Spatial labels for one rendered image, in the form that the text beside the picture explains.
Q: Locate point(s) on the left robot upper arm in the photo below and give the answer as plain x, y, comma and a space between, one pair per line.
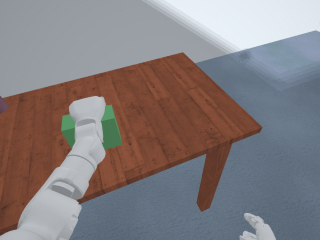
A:
52, 217

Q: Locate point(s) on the sponge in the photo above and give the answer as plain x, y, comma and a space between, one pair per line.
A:
110, 129

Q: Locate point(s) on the robot right hand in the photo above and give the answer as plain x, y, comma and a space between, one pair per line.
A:
263, 231

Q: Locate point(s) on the robot left hand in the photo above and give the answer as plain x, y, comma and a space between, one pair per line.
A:
88, 107

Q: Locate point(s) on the table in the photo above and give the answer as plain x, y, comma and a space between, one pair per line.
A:
168, 112

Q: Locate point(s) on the left robot forearm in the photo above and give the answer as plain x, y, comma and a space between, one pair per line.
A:
71, 179

